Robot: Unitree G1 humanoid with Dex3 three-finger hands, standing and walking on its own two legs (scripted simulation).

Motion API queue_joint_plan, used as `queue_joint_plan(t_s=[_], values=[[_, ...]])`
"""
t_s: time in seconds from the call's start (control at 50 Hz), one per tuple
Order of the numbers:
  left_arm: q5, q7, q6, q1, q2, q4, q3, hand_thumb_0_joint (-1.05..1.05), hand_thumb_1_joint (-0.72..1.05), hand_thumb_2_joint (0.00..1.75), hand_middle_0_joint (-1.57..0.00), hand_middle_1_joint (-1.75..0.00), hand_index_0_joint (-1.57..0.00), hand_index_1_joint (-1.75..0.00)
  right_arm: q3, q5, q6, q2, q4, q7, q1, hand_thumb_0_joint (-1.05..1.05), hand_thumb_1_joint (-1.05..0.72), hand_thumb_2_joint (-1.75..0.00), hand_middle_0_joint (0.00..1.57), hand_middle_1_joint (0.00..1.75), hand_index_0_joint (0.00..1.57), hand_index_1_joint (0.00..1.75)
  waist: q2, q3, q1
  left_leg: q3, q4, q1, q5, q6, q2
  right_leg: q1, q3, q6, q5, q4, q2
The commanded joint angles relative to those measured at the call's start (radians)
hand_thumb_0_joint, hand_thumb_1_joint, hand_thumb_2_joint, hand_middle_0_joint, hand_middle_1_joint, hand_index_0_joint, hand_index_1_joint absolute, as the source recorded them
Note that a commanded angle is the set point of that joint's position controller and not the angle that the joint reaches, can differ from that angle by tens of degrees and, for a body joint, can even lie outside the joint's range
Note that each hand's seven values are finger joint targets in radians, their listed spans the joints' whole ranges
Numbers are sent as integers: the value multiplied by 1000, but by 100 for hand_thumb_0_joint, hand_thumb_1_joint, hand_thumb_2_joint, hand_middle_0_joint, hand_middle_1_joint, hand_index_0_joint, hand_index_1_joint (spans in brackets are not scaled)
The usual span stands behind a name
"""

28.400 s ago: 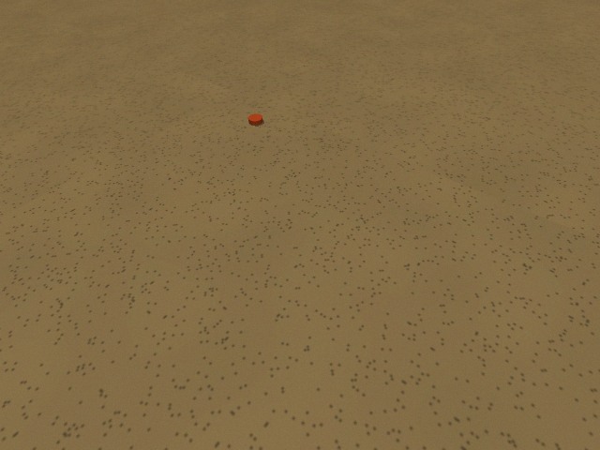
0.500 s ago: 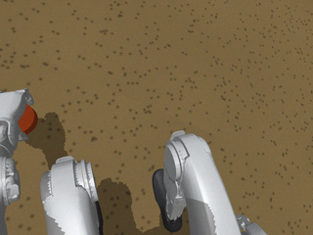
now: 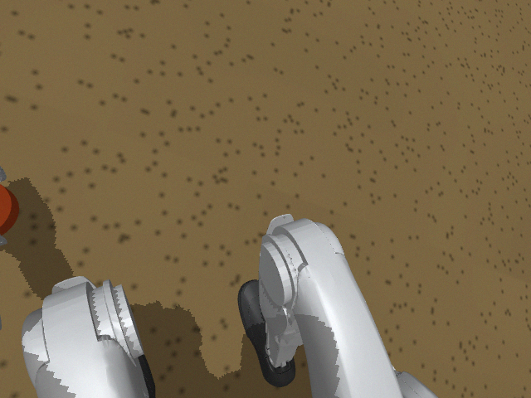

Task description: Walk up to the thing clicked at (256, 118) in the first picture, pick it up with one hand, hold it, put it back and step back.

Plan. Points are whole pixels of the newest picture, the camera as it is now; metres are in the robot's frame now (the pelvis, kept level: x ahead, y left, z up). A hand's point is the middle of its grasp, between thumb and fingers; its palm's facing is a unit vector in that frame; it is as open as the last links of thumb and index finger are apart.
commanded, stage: rest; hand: left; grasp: from above
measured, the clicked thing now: out of the picture +0.44 +0.31 -0.25
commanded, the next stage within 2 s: open in 0.84 s
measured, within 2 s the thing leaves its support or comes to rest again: neither
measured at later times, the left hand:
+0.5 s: hand out of the picture +0.43 +0.29 -0.25, palm faces -0.43 -0.14 -0.89, open 10.9 cm
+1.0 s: hand out of the picture +0.43 +0.29 -0.25, palm faces -0.44 -0.13 -0.89, open 10.9 cm
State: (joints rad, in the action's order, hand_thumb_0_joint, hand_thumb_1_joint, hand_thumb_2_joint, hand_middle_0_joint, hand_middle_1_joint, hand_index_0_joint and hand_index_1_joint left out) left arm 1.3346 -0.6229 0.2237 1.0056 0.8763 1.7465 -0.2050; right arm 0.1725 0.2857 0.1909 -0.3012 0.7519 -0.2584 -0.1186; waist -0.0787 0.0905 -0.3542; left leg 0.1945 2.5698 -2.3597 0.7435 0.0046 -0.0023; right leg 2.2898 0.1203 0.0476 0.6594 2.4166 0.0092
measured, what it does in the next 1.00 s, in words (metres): stands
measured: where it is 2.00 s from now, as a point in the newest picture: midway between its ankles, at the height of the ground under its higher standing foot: (211, 383)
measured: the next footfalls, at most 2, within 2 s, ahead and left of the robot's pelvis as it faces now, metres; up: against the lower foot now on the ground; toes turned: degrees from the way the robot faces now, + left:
none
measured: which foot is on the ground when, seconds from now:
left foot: down 0.00-1.00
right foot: down 0.00-1.00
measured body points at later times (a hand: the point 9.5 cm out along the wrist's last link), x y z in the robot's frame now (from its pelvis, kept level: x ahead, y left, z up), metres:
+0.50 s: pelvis +0.00 +0.01 +0.00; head +0.26 +0.12 +0.34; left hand +0.45 +0.30 -0.19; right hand +0.04 -0.25 -0.06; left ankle +0.06 +0.12 -0.26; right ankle +0.11 -0.12 -0.26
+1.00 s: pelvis -0.01 +0.00 +0.00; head +0.26 +0.12 +0.34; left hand +0.45 +0.30 -0.20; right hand +0.03 -0.25 -0.06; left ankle +0.06 +0.12 -0.26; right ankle +0.11 -0.12 -0.26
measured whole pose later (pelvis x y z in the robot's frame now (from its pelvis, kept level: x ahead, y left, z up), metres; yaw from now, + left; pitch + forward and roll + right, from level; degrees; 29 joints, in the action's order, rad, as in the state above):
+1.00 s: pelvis -0.01 +0.00 +0.00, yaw -3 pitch +25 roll -14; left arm 1.29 -0.71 0.24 1.03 0.99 1.83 -0.11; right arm 0.30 0.32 0.30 -0.35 0.72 -0.33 -0.06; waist -0.14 0.19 -0.39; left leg 0.26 2.60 -2.33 0.75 0.01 -0.01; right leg 2.24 0.18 0.06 0.63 2.39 0.03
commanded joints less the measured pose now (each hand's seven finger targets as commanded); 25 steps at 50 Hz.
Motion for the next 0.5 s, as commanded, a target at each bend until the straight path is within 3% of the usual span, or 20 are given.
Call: queue_joint_plan(t_s=[0.0, 0.12, 0.28, 0.32, 0.48], values=[[-16, -47, 23, 275, 232, -109, 9, 0, 48, 94, -80, -97, -83, -93, -76, 1, 15, -310, 11, 0, -194, 0, -90, -90, 20, 30, 20, 30, 448, -638, -35, -102, -264, 478, -233, -18, -1, -350, 122, -63, -243, -192, 45], [8, -80, 44, 250, 254, -108, 12, 0, 50, 96, -81, -97, -84, -93, -56, 15, 21, -323, 14, -14, -186, 0, -90, -90, 20, 30, 20, 30, 471, -635, -46, -92, -263, 493, -260, -15, -6, -374, 133, -58, -273, -189, 53], [17, -115, 20, 266, 234, -46, 56, 0, 52, 92, -82, -95, -86, -91, -49, 25, 57, -359, 8, -41, -146, 0, -90, -90, 20, 30, 20, 30, 482, -571, -63, -69, -267, 492, -233, -6, -15, -331, 147, -58, -256, -178, 57], [17, -127, 8, 256, 263, -32, 31, 0, 51, 92, -81, -96, -85, -92, -38, 20, 60, -358, 3, -43, -146, 0, -90, -90, 20, 30, 20, 30, 475, -571, -57, -61, -276, 480, -233, -8, -14, -340, 151, -59, -254, -181, 57], [-2, -133, -16, 283, 274, -24, 34, 0, 47, 89, -79, -94, -82, -90, -23, 24, 87, -376, -10, -64, -118, 0, -90, -90, 20, 30, 20, 30, 464, -533, -77, -52, -268, 451, -194, -11, -17, -341, 153, -54, -228, -185, 56]])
